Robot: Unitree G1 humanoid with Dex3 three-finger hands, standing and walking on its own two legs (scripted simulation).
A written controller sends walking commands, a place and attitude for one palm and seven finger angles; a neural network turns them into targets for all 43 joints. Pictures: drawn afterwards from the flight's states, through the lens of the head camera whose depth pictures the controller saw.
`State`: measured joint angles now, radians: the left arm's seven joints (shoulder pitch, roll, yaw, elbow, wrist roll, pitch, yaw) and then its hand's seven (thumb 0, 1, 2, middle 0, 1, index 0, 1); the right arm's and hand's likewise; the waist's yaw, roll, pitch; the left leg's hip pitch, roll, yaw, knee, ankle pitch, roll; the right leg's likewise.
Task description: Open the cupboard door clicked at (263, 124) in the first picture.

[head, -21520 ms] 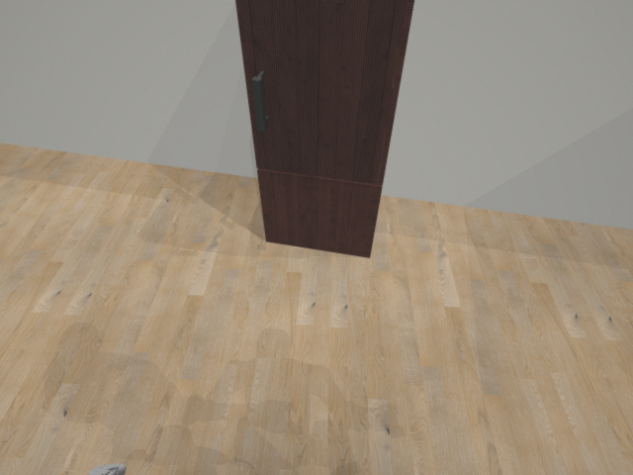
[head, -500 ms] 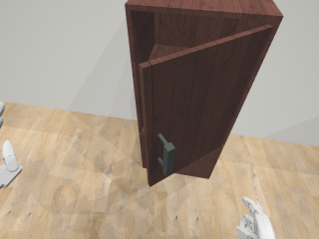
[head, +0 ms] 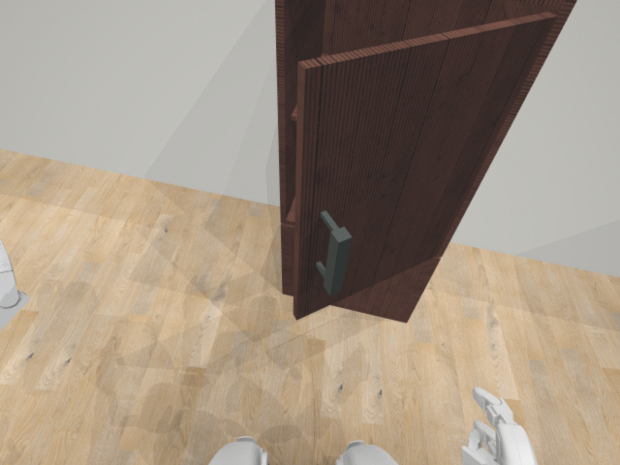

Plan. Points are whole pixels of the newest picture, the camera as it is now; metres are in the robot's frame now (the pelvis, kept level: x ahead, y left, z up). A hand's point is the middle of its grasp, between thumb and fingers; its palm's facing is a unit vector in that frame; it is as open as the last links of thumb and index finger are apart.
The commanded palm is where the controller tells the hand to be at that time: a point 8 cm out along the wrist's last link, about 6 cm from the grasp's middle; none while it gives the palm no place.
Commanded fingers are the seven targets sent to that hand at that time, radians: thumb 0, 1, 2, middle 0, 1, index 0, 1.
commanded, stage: step back with the hand held close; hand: left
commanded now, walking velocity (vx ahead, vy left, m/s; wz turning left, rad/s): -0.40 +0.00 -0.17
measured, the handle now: (329, 254) +0.46 -0.03 -0.05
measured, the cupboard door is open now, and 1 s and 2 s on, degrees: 41 41 41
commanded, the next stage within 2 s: stop stepping back and stand still in 0.40 s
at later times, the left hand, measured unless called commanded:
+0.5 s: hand out of the picture +0.07 +0.26 +0.21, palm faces +0.47 -0.80 -0.37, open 7.5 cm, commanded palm +0.01 +0.28 +0.21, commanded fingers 0.00 0.90 0.90 -0.20 -0.30 -0.20 -0.30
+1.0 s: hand out of the picture -0.04 +0.23 +0.21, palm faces +0.24 -0.84 -0.48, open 7.4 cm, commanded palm -0.08 +0.27 +0.21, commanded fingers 0.00 0.90 0.90 -0.20 -0.30 -0.20 -0.30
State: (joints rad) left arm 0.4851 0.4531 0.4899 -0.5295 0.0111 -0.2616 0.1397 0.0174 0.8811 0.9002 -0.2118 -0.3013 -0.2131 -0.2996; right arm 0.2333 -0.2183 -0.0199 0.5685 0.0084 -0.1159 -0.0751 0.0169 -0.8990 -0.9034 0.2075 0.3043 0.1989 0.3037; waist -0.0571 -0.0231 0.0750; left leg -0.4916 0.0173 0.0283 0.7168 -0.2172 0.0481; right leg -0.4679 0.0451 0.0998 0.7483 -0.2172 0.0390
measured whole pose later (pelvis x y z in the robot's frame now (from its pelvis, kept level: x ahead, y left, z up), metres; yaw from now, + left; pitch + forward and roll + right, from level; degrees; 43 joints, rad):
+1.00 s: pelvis -0.29 +0.02 +0.03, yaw -15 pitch -2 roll +1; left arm 0.57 0.43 0.44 -0.47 -0.01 -0.24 0.14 0.02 0.88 0.90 -0.21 -0.30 -0.22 -0.30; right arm 0.32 -0.24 -0.03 0.71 -0.02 -0.11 -0.07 0.02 -0.90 -0.90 0.21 0.30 0.20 0.30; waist -0.02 -0.03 -0.04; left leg -0.56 0.05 0.04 1.02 -0.30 -0.01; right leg -0.22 0.03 -0.08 0.51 -0.26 -0.09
